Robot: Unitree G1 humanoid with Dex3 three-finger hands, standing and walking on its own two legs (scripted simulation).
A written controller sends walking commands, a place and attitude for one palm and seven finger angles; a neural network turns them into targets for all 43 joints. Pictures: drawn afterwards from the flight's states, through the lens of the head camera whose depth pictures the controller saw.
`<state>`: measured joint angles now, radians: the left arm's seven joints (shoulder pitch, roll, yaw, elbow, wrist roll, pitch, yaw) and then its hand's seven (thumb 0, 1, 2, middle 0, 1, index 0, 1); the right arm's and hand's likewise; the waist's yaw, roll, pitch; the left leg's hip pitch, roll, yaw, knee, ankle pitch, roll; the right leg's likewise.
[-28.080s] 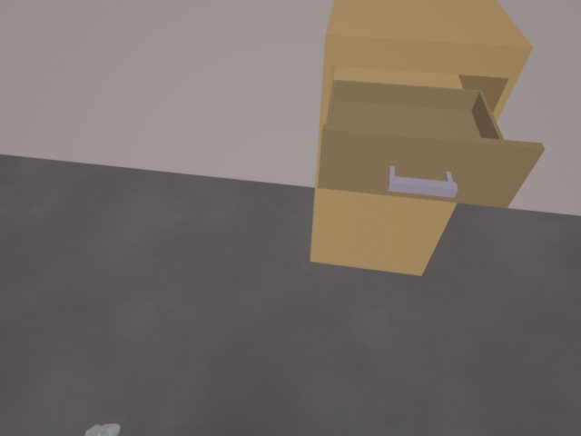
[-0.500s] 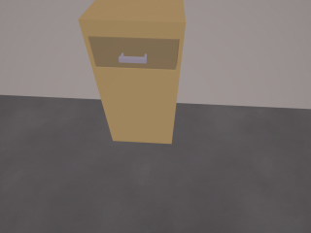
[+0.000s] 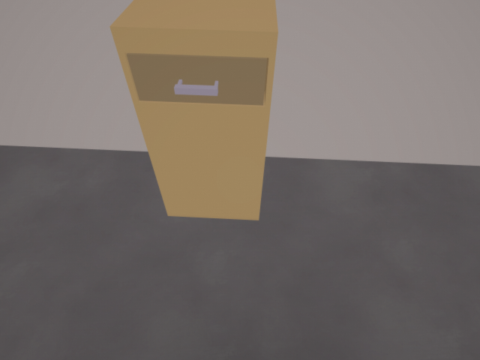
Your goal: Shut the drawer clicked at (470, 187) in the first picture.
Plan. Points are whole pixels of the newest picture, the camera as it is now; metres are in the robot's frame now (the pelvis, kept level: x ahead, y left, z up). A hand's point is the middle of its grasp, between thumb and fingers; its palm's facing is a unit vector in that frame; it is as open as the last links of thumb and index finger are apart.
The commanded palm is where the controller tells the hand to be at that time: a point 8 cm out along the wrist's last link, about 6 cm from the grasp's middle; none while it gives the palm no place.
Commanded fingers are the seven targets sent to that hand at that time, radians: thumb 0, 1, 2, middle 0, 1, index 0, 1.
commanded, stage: look to check the result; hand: left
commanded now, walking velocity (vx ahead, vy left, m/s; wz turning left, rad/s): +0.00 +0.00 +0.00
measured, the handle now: (197, 86) +0.87 +0.17 +0.00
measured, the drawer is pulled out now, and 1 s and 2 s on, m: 0.00 0.00 0.00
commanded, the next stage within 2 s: stand and wait in 0.34 s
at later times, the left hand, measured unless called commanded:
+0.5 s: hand out of the picture +0.02 +0.17 -0.17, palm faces +0.02 -0.98 -0.20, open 7.4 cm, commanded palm none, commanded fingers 0.00 0.90 0.90 -0.20 -0.30 -0.20 -0.30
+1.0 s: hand out of the picture +0.05 +0.19 -0.17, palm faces +0.00 -0.97 -0.24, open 7.4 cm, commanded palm none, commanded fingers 0.00 0.90 0.90 -0.20 -0.30 -0.20 -0.30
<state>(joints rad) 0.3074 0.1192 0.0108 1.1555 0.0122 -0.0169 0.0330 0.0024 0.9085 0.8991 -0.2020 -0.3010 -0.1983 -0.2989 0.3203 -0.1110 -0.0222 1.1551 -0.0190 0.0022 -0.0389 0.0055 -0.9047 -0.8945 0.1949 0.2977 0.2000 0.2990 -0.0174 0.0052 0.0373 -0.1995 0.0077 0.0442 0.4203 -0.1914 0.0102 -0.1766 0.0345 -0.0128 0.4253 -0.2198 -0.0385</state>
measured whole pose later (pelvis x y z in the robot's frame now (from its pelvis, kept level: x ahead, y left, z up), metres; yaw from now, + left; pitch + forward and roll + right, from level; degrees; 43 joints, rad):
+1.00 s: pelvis +0.02 +0.00 +0.00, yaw +0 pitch -2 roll +0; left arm 0.20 0.21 0.02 1.15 0.01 -0.02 0.02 0.00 0.91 0.90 -0.20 -0.30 -0.20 -0.30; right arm 0.20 -0.21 -0.02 1.15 -0.02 0.00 -0.03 0.01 -0.90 -0.89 0.20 0.30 0.20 0.30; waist -0.02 0.00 0.04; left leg -0.14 0.02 0.05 0.36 -0.19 0.00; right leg -0.12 0.04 -0.01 0.35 -0.21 -0.04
